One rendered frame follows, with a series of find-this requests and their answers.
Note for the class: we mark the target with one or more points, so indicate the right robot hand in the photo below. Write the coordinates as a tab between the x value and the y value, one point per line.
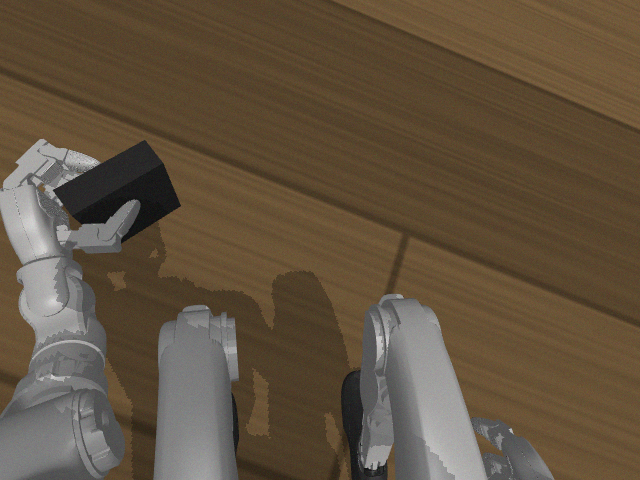
520	462

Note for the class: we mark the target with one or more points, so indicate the left robot hand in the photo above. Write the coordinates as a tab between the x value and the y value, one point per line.
36	224

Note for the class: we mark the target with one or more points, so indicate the left robot arm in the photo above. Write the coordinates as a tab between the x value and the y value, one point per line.
59	424

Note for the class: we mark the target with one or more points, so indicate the right robot foot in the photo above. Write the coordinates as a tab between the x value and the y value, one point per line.
352	414

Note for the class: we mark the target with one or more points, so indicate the carton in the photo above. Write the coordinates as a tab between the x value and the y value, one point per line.
136	173

